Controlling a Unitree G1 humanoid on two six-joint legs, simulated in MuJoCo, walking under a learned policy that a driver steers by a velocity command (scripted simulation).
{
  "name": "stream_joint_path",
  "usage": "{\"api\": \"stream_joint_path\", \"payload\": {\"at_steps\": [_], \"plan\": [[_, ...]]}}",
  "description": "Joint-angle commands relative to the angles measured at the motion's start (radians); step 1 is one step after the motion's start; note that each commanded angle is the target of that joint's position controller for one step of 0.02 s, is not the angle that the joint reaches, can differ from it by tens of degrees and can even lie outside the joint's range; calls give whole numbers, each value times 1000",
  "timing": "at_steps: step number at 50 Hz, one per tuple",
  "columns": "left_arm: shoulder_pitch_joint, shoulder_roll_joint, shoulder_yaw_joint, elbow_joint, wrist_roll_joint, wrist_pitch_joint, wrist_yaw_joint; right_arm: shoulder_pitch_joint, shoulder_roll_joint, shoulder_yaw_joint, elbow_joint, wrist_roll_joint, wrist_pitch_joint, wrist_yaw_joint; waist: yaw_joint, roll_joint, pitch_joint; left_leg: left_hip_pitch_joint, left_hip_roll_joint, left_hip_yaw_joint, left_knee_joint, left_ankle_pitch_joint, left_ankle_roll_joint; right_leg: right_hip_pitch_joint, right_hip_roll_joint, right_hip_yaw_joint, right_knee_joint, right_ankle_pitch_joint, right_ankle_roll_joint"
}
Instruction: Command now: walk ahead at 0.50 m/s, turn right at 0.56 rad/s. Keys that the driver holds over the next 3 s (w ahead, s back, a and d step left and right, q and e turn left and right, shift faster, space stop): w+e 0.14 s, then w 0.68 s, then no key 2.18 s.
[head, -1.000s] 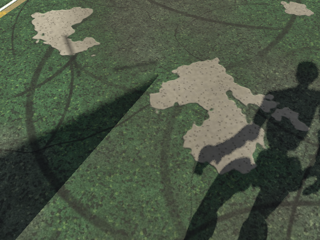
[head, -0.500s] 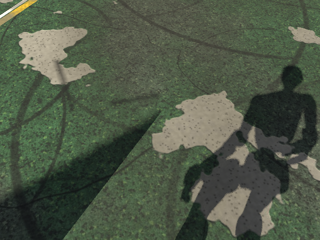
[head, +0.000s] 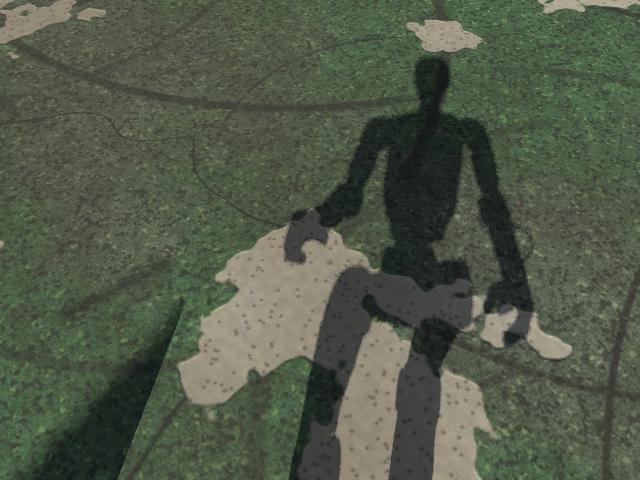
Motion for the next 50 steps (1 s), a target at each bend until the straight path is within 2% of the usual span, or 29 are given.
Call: {"api": "stream_joint_path", "payload": {"at_steps": [1, 2, 3, 5, 7, 12, 16, 19, 20, 21, 22, 23, 24, 25, 26, 27, 28, 29, 32, 35, 38, 41, 43, 45, 46, 47, 48, 49, 50], "plan": [[253, 164, 53, -6, 2, -19, 15, -120, -128, -13, -172, 32, -90, 18, 114, -30, -226, -668, 5, -192, 291, 89, 43, 727, -328, 637, -357, 65, -239], [172, 131, 42, -25, -1, -21, 14, -117, -126, -17, -158, 8, -86, 8, 61, 30, -159, -596, 41, -183, 204, 138, 35, 566, -282, 531, -366, 163, -203], [125, 102, 31, -43, 5, -22, 17, -96, -140, -28, -154, -9, -73, 5, 25, 23, -132, -521, 64, -185, 144, 169, 25, 459, -248, 463, -387, 238, -188], [115, 112, 32, -54, 7, -24, 24, -74, -123, -31, -165, -21, -46, 7, -6, 7, -112, -457, 72, -171, 65, 199, -4, 351, -219, 417, -422, 310, -187], [143, 142, 40, -49, 5, -26, 36, -111, -95, -24, -186, -31, -31, 3, -3, -1, -91, -452, 61, -147, -35, 261, -33, 281, -195, 357, -435, 375, -183], [228, 138, 34, -14, -1, -18, 55, -281, -46, 1, -223, -23, -35, 17, 80, -65, -71, -379, 7, -108, -417, 604, -38, 253, -128, 246, -417, 289, -98], [290, 148, 32, 18, -2, -17, 52, -373, -79, -5, -259, -8, -48, 35, 120, -81, -40, -408, -9, -122, -527, 598, -1, 371, -201, 327, -373, 206, -93], [293, 161, 36, 30, 2, -8, 57, -355, -106, -15, -270, -8, -59, 45, 95, -103, -36, -401, -21, -119, -574, 473, 46, 477, -253, 383, -313, 286, -73], [277, 164, 37, 28, 2, -4, 59, -308, -117, -22, -260, -8, -62, 44, 65, -114, -51, -337, -37, -101, -594, 441, 65, 487, -247, 378, -269, 391, -60], [256, 154, 32, 22, 4, -1, 59, -206, -139, -36, -232, -12, -64, 40, 11, -105, -107, -193, -59, -77, -628, 463, 94, 480, -203, 343, -165, 543, -39], [236, 124, 17, 5, 13, -2, 56, -54, -180, -50, -206, -24, -66, 35, -59, -71, -235, 59, 31, -160, -587, 516, 153, 380, -150, 297, 42, 519, -7], [340, 62, -3, -5, 12, -14, 56, 96, -260, -72, -185, -37, -62, 31, -63, 129, -397, 449, 242, -500, -583, 457, 292, 52, -13, 204, 407, 194, 66], [386, 58, -12, 6, -5, -26, 53, 154, -223, -67, -144, -12, -51, 42, -63, 320, -439, 561, 352, -833, -734, 237, 365, -183, 48, 213, 609, -365, 96], [300, 143, 7, -4, -19, -32, 49, 101, -154, -46, -155, 6, -45, 40, -76, 191, -281, 454, 325, -779, -769, 68, 316, -291, -19, 248, 688, -328, 90], [203, 148, 6, -28, -17, -34, 46, 28, -125, -34, -171, 0, -35, 36, -63, 99, -168, 309, 285, -638, -788, 83, 276, -299, -72, 200, 671, -237, 86], [153, 134, 5, -41, -1, -35, 45, -25, -109, -25, -175, -11, -30, 39, -34, 46, -82, 166, 241, -544, -825, 176, 262, -274, -108, 171, 598, -172, 88], [154, 126, 11, -40, 12, -31, 46, -55, -88, -17, -179, -19, -33, 40, -4, 52, -61, 86, 206, -481, -850, 262, 249, -225, -141, 169, 533, -125, 90], [179, 108, 9, -33, 11, -26, 45, -68, -86, -14, -178, -23, -34, 42, 17, 78, -59, 35, 179, -435, -872, 322, 244, -175, -155, 160, 498, -102, 96], [179, 71, 1, -34, 14, -15, 49, -51, -116, -22, -156, -13, -42, 39, 30, 92, -60, -7, 157, -326, -914, 487, 263, -165, -168, 127, 394, -40, 121], [82, 51, -9, -58, 18, -21, 50, -18, -142, -29, -134, -6, -33, 29, 3, 70, -51, 14, 140, -247, -929, 569, 248, -181, -172, 111, 206, 117, 138], [-16, 35, -16, -78, 13, -30, 39, 31, -156, -30, -109, 4, -23, 23, -37, 71, -35, 30, 117, -189, -923, 564, 219, -133, -145, 87, 25, 254, 139], [-103, 39, -17, -106, 3, -37, 25, 88, -166, -31, -80, 9, -11, 23, -70, 75, -12, 87, 147, -198, -901, 536, 216, -124, -123, 75, -63, 271, 131], [-134, 46, -14, -123, 8, -45, 13, 96, -164, -29, -65, 6, 4, 18, -66, 81, -1, 144, 161, -201, -836, 669, 197, -118, -100, 71, -119, 229, 112], [-90, 69, -4, -117, 17, -54, 4, 83, -177, -32, -59, 5, 17, 10, -29, 105, -45, 188, 161, -199, -737, 825, 162, -31, -73, 65, -166, 196, 82], [-6, 88, 7, -90, 25, -58, 6, 53, -184, -33, -66, 8, 21, 6, 23, 107, -96, 179, 133, -179, -648, 938, 138, 96, -44, 43, -209, 241, 61], [105, 132, 23, -56, 36, -60, 13, 51, -167, -25, -72, 4, 20, 4, 72, 84, -176, 128, 79, -148, -508, 950, 101, 283, -61, 46, -233, 398, 30], [242, 214, 37, -38, 61, -59, 25, 64, -108, -1, -106, -26, 10, 3, 101, -49, -337, -89, 12, -115, -227, 626, 49, 617, -268, 238, -126, 826, -53], [264, 225, 33, -30, 55, -43, 26, 246, -19, 31, -73, -25, 1, 15, 52, -273, -494, -385, -110, -130, 105, -176, -14, 904, -515, 537, -109, 1016, -244], [297, 166, 25, -23, 32, -26, 23, 225, -129, 5, -41, -2, 2, 19, 103, -164, -532, -420, -82, -240, 192, -202, -15, 850, -471, 567, -156, 829, -229]]}}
